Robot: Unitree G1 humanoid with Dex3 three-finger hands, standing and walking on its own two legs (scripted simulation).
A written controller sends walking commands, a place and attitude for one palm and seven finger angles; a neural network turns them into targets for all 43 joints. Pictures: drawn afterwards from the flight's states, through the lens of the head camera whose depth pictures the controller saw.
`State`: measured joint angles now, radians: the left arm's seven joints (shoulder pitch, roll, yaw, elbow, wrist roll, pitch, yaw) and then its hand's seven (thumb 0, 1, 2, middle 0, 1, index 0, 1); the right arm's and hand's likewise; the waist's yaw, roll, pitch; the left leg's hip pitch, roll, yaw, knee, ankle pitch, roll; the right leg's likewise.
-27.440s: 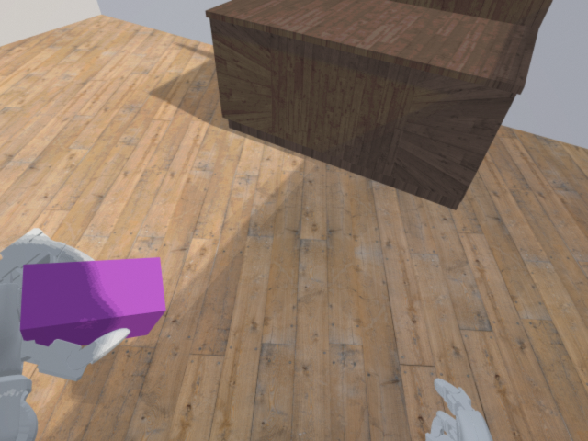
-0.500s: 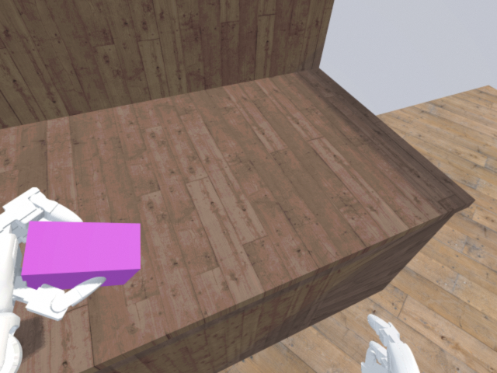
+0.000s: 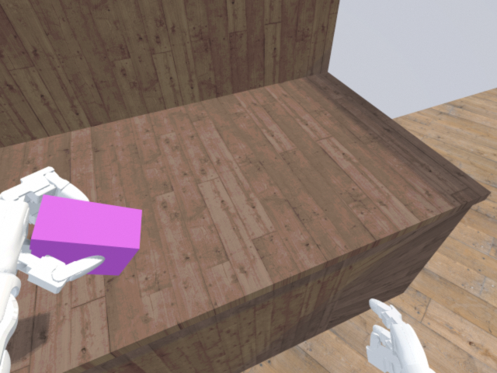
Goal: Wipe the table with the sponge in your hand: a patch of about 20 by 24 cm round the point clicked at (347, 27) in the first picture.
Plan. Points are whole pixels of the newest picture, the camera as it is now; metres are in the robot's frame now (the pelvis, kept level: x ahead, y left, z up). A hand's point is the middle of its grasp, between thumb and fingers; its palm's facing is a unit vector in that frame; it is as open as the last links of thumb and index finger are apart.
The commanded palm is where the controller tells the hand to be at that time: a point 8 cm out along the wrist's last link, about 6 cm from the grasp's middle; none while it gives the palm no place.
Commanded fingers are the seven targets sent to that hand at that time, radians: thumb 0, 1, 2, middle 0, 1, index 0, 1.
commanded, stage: turn the palm down, sponge in hand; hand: left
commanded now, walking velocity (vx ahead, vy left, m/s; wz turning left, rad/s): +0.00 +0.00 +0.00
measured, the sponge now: (100, 241) +0.25 +0.23 +0.14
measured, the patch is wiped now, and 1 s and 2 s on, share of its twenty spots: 0.00 0.00 0.00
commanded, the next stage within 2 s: move the sponge above the wiping area in 1.96 s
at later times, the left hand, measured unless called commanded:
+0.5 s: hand (96, 266) +0.21 +0.22 +0.13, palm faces +0.22 -0.55 -0.81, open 9.8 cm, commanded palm +0.17 +0.26 +0.18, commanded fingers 0.00 0.10 1.30 -1.20 -1.60 -1.20 -1.60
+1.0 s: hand (98, 238) +0.25 +0.24 +0.13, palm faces +0.26 -0.30 -0.92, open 9.8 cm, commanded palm +0.21 +0.25 +0.17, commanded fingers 0.00 0.10 1.30 -1.20 -1.60 -1.20 -1.60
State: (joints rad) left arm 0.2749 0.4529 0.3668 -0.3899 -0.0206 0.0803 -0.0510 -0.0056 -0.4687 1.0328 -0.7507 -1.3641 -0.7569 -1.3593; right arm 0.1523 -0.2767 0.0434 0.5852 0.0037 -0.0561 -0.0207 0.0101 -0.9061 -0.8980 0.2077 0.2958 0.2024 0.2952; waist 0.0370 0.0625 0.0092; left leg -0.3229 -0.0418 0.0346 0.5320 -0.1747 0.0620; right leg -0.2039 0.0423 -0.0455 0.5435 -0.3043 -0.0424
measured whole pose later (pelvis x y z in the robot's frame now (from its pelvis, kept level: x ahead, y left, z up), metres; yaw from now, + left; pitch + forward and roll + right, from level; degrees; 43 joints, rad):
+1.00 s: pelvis +0.02 -0.03 -0.01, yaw -2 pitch +1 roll +0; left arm 0.35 0.57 0.15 -0.44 0.55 0.25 0.11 0.00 -0.47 1.03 -0.76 -1.36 -0.76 -1.35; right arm 0.10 -0.26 0.03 0.55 0.02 0.05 -0.10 0.01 -0.91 -0.90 0.20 0.30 0.20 0.29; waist 0.08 0.07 -0.07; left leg -0.41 -0.02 0.01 0.68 -0.29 0.02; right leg -0.29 0.09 -0.03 0.67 -0.39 -0.09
